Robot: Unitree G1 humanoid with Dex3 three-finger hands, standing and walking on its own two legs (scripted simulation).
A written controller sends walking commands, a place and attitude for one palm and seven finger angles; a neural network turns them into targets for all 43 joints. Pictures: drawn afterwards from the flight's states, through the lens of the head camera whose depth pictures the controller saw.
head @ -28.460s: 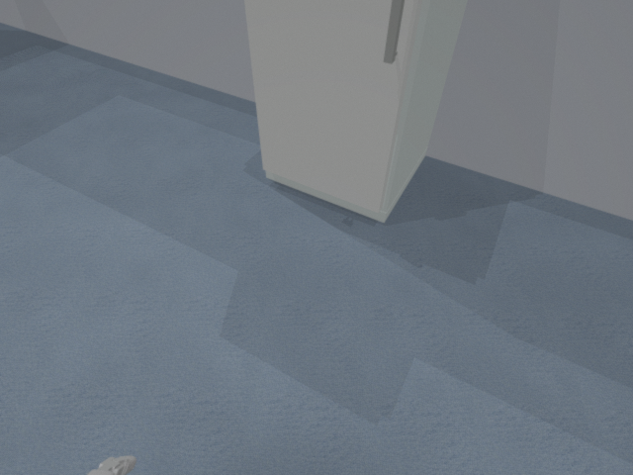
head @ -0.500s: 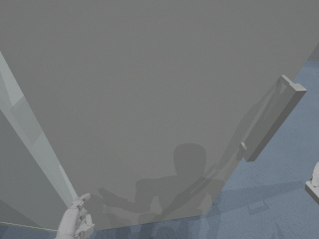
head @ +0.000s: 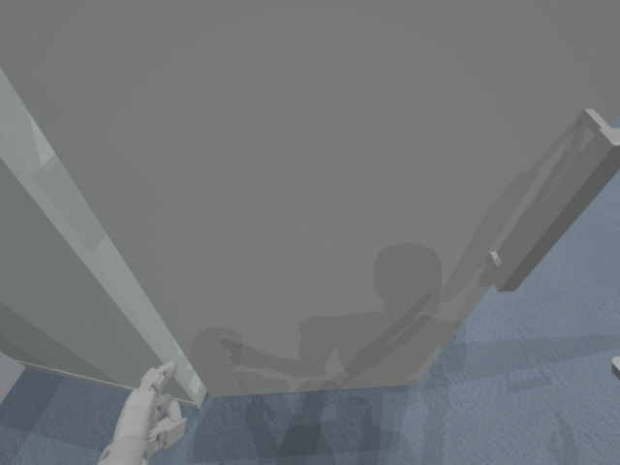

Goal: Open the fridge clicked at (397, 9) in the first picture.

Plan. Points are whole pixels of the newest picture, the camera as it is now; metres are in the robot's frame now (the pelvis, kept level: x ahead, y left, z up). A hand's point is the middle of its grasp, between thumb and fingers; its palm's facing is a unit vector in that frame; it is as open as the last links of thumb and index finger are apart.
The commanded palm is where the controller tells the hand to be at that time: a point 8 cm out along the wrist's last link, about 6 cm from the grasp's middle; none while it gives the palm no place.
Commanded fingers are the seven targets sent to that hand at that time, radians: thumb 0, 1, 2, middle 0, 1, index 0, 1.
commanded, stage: step back with the hand held close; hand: right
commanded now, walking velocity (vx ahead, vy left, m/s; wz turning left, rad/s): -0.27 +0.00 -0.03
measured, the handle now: (539, 214) +0.41 -0.27 +0.12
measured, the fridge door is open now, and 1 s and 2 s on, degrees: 74 74 74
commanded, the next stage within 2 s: stop stepping back and stand still in 1.18 s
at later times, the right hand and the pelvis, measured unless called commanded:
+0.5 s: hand out of the picture +0.14 -0.29 +0.16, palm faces +0.46 +0.79 -0.41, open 7.5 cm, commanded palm +0.07 -0.32 +0.18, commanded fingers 0.00 -0.90 -0.90 0.20 0.30 0.20 0.30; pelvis -0.06 -0.02 -0.01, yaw -2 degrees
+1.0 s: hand out of the picture +0.10 -0.30 +0.17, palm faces +0.40 +0.82 -0.42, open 7.4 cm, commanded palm +0.03 -0.33 +0.18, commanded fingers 0.00 -0.90 -0.90 0.20 0.30 0.20 0.30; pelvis -0.11 -0.03 -0.01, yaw +0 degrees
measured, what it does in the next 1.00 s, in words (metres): walks backwards: left foot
